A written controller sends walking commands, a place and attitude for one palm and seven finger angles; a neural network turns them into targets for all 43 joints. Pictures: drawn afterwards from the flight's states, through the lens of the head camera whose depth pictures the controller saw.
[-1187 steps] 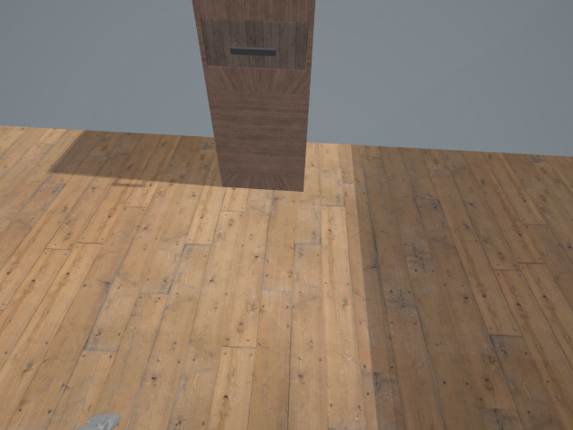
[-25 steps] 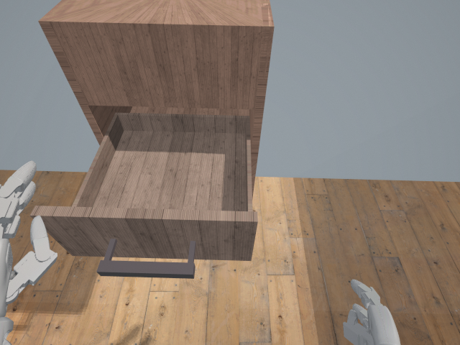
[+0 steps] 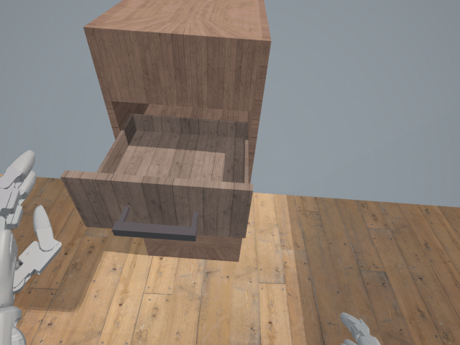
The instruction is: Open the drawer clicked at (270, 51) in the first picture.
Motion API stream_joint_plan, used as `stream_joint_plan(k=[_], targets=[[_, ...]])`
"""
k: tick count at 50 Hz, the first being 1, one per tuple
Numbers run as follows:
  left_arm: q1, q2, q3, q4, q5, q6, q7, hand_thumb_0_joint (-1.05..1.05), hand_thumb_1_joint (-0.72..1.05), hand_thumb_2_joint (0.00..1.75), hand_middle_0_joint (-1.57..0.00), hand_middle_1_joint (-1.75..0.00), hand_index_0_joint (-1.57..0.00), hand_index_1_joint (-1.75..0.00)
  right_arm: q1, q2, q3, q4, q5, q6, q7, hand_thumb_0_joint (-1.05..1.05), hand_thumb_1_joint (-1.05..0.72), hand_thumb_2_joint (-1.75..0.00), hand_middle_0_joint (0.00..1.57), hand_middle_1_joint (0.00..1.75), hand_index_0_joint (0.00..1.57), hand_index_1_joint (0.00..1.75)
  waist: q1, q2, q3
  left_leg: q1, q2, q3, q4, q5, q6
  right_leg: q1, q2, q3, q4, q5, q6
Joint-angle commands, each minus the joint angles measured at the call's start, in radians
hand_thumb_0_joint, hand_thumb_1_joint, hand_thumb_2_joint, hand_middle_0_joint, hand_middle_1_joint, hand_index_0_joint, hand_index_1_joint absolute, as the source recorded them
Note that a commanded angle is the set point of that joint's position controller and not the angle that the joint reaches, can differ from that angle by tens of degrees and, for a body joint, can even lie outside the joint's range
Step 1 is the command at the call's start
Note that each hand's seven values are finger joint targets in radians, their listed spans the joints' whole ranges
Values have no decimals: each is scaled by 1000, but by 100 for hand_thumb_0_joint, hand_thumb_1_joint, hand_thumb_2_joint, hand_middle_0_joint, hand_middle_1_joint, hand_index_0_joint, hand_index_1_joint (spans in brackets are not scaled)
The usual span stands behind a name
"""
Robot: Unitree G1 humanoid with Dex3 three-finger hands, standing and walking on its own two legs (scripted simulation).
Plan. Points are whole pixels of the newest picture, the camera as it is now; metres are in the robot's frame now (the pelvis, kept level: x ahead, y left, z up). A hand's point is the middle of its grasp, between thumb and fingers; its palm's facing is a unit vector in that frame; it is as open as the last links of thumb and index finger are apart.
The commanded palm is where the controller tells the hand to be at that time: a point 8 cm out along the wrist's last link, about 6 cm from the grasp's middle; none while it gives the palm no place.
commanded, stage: step back with the hand held close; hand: left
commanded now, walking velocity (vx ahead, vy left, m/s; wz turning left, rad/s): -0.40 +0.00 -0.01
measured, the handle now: (158, 222) +0.37 +0.17 -0.02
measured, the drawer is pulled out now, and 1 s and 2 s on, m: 0.30 0.30 0.30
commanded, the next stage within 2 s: stop stepping back and stand still in 0.24 s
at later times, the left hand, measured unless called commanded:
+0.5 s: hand out of the picture +0.07 +0.18 +0.17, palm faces +0.28 -0.84 -0.46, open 7.4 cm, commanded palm +0.01 +0.23 +0.19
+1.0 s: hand out of the picture +0.00 +0.17 +0.17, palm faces +0.31 -0.85 -0.43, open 7.4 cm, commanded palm -0.07 +0.22 +0.19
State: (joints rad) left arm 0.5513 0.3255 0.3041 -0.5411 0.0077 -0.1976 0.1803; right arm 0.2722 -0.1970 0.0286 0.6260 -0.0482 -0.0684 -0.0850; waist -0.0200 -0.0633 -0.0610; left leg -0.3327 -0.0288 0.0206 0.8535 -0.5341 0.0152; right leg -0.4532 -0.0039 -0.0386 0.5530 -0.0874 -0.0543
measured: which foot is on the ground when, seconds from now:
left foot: up 0.00-0.02, down 0.04-0.30, up 0.32-0.58, down 0.60-1.00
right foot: down 0.00-0.04, up 0.06-0.24, down 0.26-0.60, up 0.62-0.82, down 0.84-1.00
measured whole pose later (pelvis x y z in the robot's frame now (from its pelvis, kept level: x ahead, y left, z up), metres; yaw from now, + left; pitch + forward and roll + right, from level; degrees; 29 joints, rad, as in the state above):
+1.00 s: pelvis -0.21 -0.05 +0.01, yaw -2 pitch +0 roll +0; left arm 0.61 0.35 0.34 -0.56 -0.02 -0.20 0.13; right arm 0.23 -0.18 0.00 0.69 0.00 -0.07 -0.04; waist -0.02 -0.02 0.01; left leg -0.34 0.00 0.05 0.86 -0.43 0.02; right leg -0.31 0.02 -0.08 0.52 -0.21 -0.06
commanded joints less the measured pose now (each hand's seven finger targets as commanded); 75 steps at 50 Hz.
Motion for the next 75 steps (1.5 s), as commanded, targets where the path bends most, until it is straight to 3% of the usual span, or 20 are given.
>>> stream_joint_plan(k=[1, 3, 8, 13, 15, 19, 26, 31, 34, 40, 43, 44, 52, 54, 60, 61, 63, 64, 67, 75], targets=[[-22, 200, 149, -258, 11, -97, 23, 0, 90, 90, -20, -30, -20, -30, -117, -148, -47, -176, -6, -80, -22, 0, -90, -90, 20, 30, 20, 30, -25, 247, 36, -75, 163, -172, -587, 0, 69, 74, -41, 135, 61, -357, 17], [-47, 237, 188, -295, 18, -118, 53, 0, 90, 90, -20, -30, -20, -30, -126, -126, -79, -163, -23, -138, -21, 0, -90, -90, 20, 30, 20, 30, -23, 370, 72, -220, 399, -345, -597, 459, 174, 58, 97, 71, 541, -437, 65], [20, 176, 155, -292, -32, -75, 29, 0, 90, 90, -20, -30, -20, -30, -119, -126, -96, -104, 4, -150, 3, 0, -90, -90, 20, 30, 20, 30, 11, 257, 34, 6, 331, -152, -420, 771, 103, 58, 32, 74, 327, -367, 70], [-66, 202, 160, -204, -25, -88, -17, 0, 90, 90, -20, -30, -20, -30, -129, -144, -81, -90, 49, -168, 37, 0, -90, -90, 20, 30, 20, 30, 6, 81, 57, -93, 237, -93, -250, 222, 37, 258, -97, 54, -168, 18, 54], [-96, 269, 199, -185, -30, -93, -18, 0, 90, 90, -20, -30, -20, -30, -142, -121, -88, -114, 59, -160, 34, 0, -90, -90, 20, 30, 20, 30, 9, -245, 25, -167, 28, 10, 175, -41, -29, 144, -384, 397, -309, 150, -99], [123, 213, 205, -111, -40, -92, -23, 0, 90, 90, -20, -30, -20, -30, -159, -74, -68, -137, 68, -98, 33, 0, -90, -90, 20, 30, 20, 30, -3, -48, -71, -142, 37, -56, 340, 138, -50, 150, -286, 290, -241, -62, -93], [66, 229, 161, -276, -3, -80, 9, 0, 90, 90, -20, -30, -20, -30, -98, -121, -71, -150, 33, -112, -8, 0, -90, -90, 20, 30, 20, 30, -5, -93, -57, 107, 15, 24, -227, 4, 33, 110, -262, 297, -377, -497, -32], [22, 252, 173, -337, -2, -115, -2, 0, 90, 90, -20, -30, -20, -30, -92, -159, -91, -174, 23, -156, 3, 0, -90, -90, 20, 30, 20, 30, 1, 408, 42, 80, 289, -201, -700, 218, 140, 71, 36, -3, 282, -365, 64], [13, 263, 196, -307, -1, -91, 0, 0, 90, 90, -20, -30, -20, -30, -82, -113, -90, -111, 39, -159, 23, 0, -90, -90, 20, 30, 20, 30, -24, 307, 126, 86, 327, -219, -623, 417, 185, -141, 2, 42, 599, -361, 55], [-42, 210, 165, -120, -21, -67, -27, 0, 90, 90, -20, -30, -20, -30, -110, -161, -81, -96, 63, -112, 13, 0, -90, -90, 20, 30, 20, 30, 7, 147, 139, -52, 250, -68, -381, 339, 97, 285, -5, -53, -87, -178, 51], [-22, 250, 192, -129, -27, -60, -30, 0, 90, 90, -20, -30, -20, -30, -123, -132, -92, -122, 67, -84, 22, 0, -90, -90, 20, 30, 20, 30, -3, -200, 44, -162, 16, 23, 77, 27, 22, 286, -314, 472, -347, -308, -91], [-76, 276, 216, -203, -37, -73, -25, 0, 90, 90, -20, -30, -20, -30, -147, -116, -88, -126, 62, -83, 25, 0, -90, -90, 20, 30, 20, 30, 1, -209, 42, -143, 29, 0, 157, 36, 10, 225, -345, 472, -378, -340, -122], [131, 225, 171, -374, -20, -73, 3, 0, 90, 90, -20, -30, -20, -30, -127, -92, -49, -143, 38, -102, 4, 0, -90, -90, 20, 30, 20, 30, -10, 86, 0, 171, 45, 48, -533, 166, 39, 136, -165, 160, -217, -390, -35], [99, 238, 179, -405, -13, -94, 11, 0, 90, 90, -20, -30, -20, -30, -134, -129, -64, -169, 25, -109, 0, 0, -90, -90, 20, 30, 20, 30, 10, 384, 47, 162, 275, -282, -665, 130, 102, 42, -3, 21, 137, -352, 23], [88, 222, 190, -204, -25, -61, -1, 0, 90, 90, -20, -30, -20, -30, -120, -124, -64, -122, 62, -127, 15, 0, -90, -90, 20, 30, 20, 30, 6, 181, 89, 114, 271, -114, -496, 635, 106, 107, -24, -37, 43, -286, 59], [-60, 19, -174, 537, 77, 135, -130, 0, 90, 90, -20, -30, -20, -30, -130, -252, -129, 51, 25, -92, 83, 0, -90, -90, 20, 30, 20, 30, -21, 144, 79, 71, 191, -85, -291, 734, 72, 89, -81, 26, 7, -74, 62], [17, -17, -202, 633, 47, 204, -159, 0, 90, 90, -20, -30, -20, -30, -10, -122, -102, 14, 52, -23, 79, 0, -90, -90, 20, 30, 20, 30, -2, -55, -122, 26, 111, -1, -178, 503, 12, 311, -173, 118, -26, 467, 19], [-50, 34, -194, 674, 38, 199, -168, 0, 90, 90, -20, -30, -20, -30, 28, -122, -89, 26, 59, -5, 88, 0, -90, -90, 20, 30, 20, 30, -15, -143, -130, 27, 88, -19, -181, 365, -4, 270, -219, 139, -21, 325, -15], [-192, 22, -221, 811, 30, 220, -168, 0, 90, 90, -20, -30, -20, -30, -9, -145, -71, 49, 29, 28, 82, 0, -90, -90, 20, 30, 20, 30, 3, -84, 69, -43, 135, -125, -332, 414, 39, 170, -99, 73, -17, 13, 36], [-240, 24, -265, 1302, 10, 199, -157, 0, 90, 90, -20, -30, -20, -30, -18, -96, -34, 215, 33, 61, 70, 0, -90, -90, 20, 30, 20, 30, 18, 175, 69, 116, 108, -51, -463, 442, 12, 289, -94, 102, -133, 1, 26]])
